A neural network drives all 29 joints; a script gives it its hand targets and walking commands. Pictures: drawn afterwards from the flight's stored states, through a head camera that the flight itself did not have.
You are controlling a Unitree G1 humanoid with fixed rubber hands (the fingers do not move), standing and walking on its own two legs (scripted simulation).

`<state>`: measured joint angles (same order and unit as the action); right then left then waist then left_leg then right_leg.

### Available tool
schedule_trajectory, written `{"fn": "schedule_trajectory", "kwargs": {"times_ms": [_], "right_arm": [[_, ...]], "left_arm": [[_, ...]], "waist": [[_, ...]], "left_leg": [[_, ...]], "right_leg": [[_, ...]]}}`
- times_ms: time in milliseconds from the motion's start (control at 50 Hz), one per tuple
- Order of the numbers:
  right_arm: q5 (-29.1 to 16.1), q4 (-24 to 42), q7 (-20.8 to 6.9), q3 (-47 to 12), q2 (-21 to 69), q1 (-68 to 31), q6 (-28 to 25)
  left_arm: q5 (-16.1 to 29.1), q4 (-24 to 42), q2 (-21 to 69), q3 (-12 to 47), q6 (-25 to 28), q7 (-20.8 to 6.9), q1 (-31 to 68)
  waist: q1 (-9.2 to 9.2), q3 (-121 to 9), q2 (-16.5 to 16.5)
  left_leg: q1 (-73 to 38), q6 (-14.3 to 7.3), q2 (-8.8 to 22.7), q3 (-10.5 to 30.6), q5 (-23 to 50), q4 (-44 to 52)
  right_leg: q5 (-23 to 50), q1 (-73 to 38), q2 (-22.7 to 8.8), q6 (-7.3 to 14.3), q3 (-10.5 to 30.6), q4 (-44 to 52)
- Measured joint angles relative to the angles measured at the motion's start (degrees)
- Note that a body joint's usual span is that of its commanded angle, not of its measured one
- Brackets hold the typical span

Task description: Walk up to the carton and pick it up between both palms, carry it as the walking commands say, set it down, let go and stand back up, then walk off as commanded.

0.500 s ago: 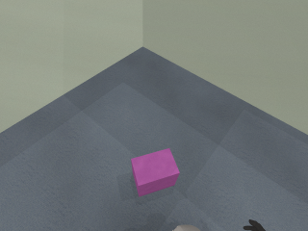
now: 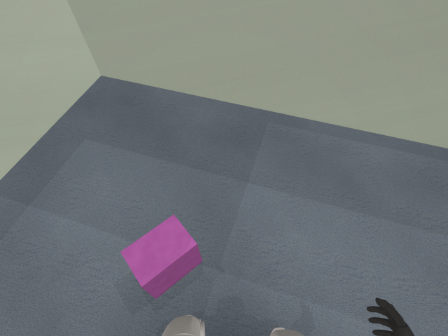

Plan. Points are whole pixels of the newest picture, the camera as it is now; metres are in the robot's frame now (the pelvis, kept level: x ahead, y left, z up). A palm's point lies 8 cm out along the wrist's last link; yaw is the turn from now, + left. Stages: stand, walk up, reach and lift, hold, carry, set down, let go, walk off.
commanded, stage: walk off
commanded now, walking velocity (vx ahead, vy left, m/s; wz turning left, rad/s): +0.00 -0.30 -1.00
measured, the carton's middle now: (164, 257) +0.45 +0.29 -0.64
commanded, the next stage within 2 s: stand in 0.40 s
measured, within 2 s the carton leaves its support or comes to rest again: neither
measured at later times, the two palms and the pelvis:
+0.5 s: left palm (226, 271) +0.25 +0.03 -0.10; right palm out of the picture -0.12 -0.45 -0.11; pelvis +0.01 -0.17 +0.00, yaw -22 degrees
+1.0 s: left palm (266, 308) +0.19 -0.05 -0.13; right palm out of the picture +0.03 -0.51 -0.07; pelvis +0.03 -0.23 +0.02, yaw -30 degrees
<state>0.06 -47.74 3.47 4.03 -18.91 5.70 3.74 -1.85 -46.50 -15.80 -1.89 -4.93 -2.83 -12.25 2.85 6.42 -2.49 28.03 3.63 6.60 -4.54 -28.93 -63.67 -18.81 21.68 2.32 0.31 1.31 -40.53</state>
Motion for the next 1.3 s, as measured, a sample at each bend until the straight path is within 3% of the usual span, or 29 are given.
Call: {"fn": "schedule_trajectory", "kwargs": {"times_ms": [60,100,120,200,280,320,380,480,500,520,560,640,700,800,880,920,960,1080,1180,1220,1300], "right_arm": [[-0.2,0.2,0.7,-1.0,2.1,0.7,-1.2],[0.2,-0.4,1.4,-1.2,3.4,2.0,-2.0],[0.4,-1.0,1.7,-1.6,4.1,2.9,-1.9],[0.7,-2.4,2.2,-1.7,4.5,7.4,-1.1],[0.8,-4.1,1.0,-0.7,3.2,11.4,-1.6],[0.9,-5.1,0.2,-0.2,2.8,13.1,-1.7],[0.8,-5.7,-0.8,0.5,2.4,14.6,-1.3],[0.7,-5.2,-2.5,1.5,0.7,14.6,-0.5],[0.8,-4.7,-2.8,1.7,0.3,14.5,-0.2],[1.2,-4.3,-3.1,2.0,-0.7,13.5,0.2],[1.2,-2.9,-3.1,2.5,-1.4,9.3,1.5],[0.8,0.5,-2.9,1.0,1.3,2.8,0.5],[0.4,2.3,-2.9,-0.6,3.8,-0.8,0.1],[0.2,3.7,-2.8,-2.4,6.0,-4.0,-0.7],[0.4,2.5,-2.3,-3.2,6.9,-3.5,-1.3],[0.9,1.3,-2.2,-3.8,7.6,-2.2,-1.9],[1.0,0.6,-2.4,-4.2,7.7,-0.6,-2.3],[1.1,-1.8,-2.0,-4.8,7.6,4.5,-3.2],[0.6,-3.5,-2.3,-4.9,7.9,6.5,-3.2],[0.7,-4.0,-2.4,-4.7,7.8,7.1,-2.8],[0.3,-5.7,-2.7,-3.5,6.6,7.9,-2.3]], "left_arm": [[0.0,0.7,-1.1,-0.3,-0.3,-0.2,0.6],[0.0,0.7,-1.8,-0.9,-0.6,-0.1,1.7],[-0.5,0.5,-1.9,-1.3,-0.9,-0.1,2.4],[-1.5,0.9,-2.0,-1.8,-2.0,-1.6,4.0],[0.3,2.7,-2.8,-2.0,-2.0,-2.2,6.7],[1.3,3.8,-3.6,-2.2,-1.5,-2.2,7.9],[2.4,4.9,-4.3,-2.5,-0.9,-1.8,8.3],[2.6,4.4,-3.1,-2.1,0.4,-0.5,6.7],[2.3,4.2,-2.9,-1.9,1.1,0.1,5.9],[1.6,3.3,-1.8,-1.7,2.0,0.7,5.5],[0.8,1.2,0.3,-0.4,3.3,1.0,4.2],[0.9,-1.6,2.3,0.6,4.2,2.9,-0.4],[0.8,-2.8,2.6,0.3,3.6,3.7,-2.7],[1.0,-3.7,2.6,0.4,3.9,3.3,-4.3],[1.1,-4.2,2.3,0.5,3.7,3.2,-3.8],[1.9,-4.7,2.2,0.4,3.1,3.3,-3.0],[1.8,-5.1,2.5,0.5,2.3,3.2,-2.7],[1.3,-6.2,2.9,0.1,1.7,2.8,-0.3],[1.4,-7.6,2.1,-0.3,1.4,2.8,0.6],[1.2,-8.1,1.9,-0.1,1.9,3.2,0.3],[0.9,-9.9,3.8,1.0,2.7,4.0,-0.6]], "waist": [[-0.03,0.3,2.5],[-0.39,0.3,4.6],[-0.08,0.5,5.7],[-2.33,-0.9,6.2],[-3.87,-1.5,4.7],[-4.00,-1.9,4.6],[-4.02,-2.0,4.9],[-4.58,-2.6,3.3],[-4.39,-3.2,3.2],[-3.88,-3.0,1.7],[-4.46,-1.1,-0.8],[-3.41,0.2,-1.6],[-1.88,0.2,-0.8],[-0.30,0.2,0.8],[-0.14,-1.2,2.9],[0.39,-1.9,5.1],[-0.09,-2.8,4.9],[-2.92,-3.8,2.8],[-3.46,-3.4,3.6],[-3.32,-3.5,4.1],[-4.59,-4.1,1.9]], "left_leg": [[-3.7,-2.0,-3.1,-1.1,4.9,13.8],[-5.8,-5.4,-2.9,-1.9,4.2,17.9],[-6.8,-5.7,-2.0,-3.4,3.9,18.1],[-12.0,-2.8,2.6,-6.6,6.9,25.1],[-16.0,-0.4,7.3,-8.4,10.1,31.5],[-16.9,1.1,9.1,-9.2,10.7,32.6],[-18.2,3.7,11.8,-11.0,10.4,32.3],[-19.4,8.0,16.2,-13.0,7.8,28.1],[-18.4,7.2,16.7,-12.3,5.8,24.8],[-16.1,5.6,16.9,-9.2,1.4,19.0],[-10.1,3.7,13.2,-1.8,-8.3,5.4],[-1.9,1.5,5.7,0.4,-6.5,-7.7],[1.1,-0.5,1.5,-0.6,-2.3,-5.4],[-1.0,-2.7,-2.5,-0.9,1.7,8.3],[-8.3,-4.7,-4.1,-0.6,10.7,24.4],[-10.4,-6.9,-4.9,-1.9,10.9,26.2],[-12.2,-7.7,-4.3,-2.4,10.6,28.4],[-16.2,-7.3,-3.8,-2.1,14.5,36.5],[-16.3,-7.0,-5.3,-3.9,14.8,36.9],[-15.7,-6.7,-6.0,-4.9,14.1,35.5],[-16.7,-6.1,-5.9,-4.6,14.9,37.2]], "right_leg": [[-0.7,1.7,2.7,0.6,1.2,-1.5],[-5.2,4.4,4.1,0.3,1.9,-8.6],[-7.9,6.4,4.1,-0.4,1.9,-15.0],[-7.2,12.9,0.9,-4.4,-0.4,-36.3],[-1.3,15.3,-3.5,-6.4,0.0,-43.0],[1.9,14.8,-5.3,-6.8,0.8,-40.8],[3.2,11.6,-7.8,-7.2,0.0,-30.3],[-1.8,1.1,-9.9,-6.0,-5.5,-6.8],[-0.4,-1.5,-9.8,-5.4,-5.8,-1.5],[-4.4,-1.5,-8.6,-4.8,-5.8,-1.4],[-6.4,0.6,-7.0,-3.6,-5.4,-6.2],[-3.3,-1.3,-4.4,-3.0,-4.9,-2.6],[-2.3,-3.6,-2.7,-0.6,-4.7,1.7],[-0.5,-6.8,-0.6,0.3,-4.3,6.4],[-1.9,-8.3,0.1,0.0,-4.1,5.8],[-2.4,-9.0,-0.5,-0.4,-2.3,5.4],[-7.1,-8.7,0.2,-0.1,-0.9,3.0],[-8.0,-7.2,-0.4,-0.9,1.6,-1.6],[-3.3,-8.2,-2.6,-1.5,1.5,3.6],[3.0,-10.4,-3.2,-1.3,1.1,9.7],[1.7,-12.2,-2.9,-1.3,1.1,13.0]]}}
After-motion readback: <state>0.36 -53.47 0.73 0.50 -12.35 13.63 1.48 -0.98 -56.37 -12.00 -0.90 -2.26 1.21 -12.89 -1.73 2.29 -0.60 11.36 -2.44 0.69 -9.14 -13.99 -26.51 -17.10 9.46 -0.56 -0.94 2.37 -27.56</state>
